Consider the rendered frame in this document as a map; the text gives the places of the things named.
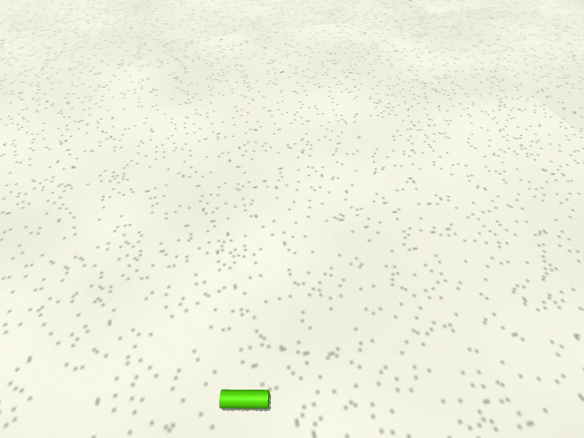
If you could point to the can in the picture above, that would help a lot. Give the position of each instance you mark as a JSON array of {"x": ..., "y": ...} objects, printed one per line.
[{"x": 244, "y": 399}]

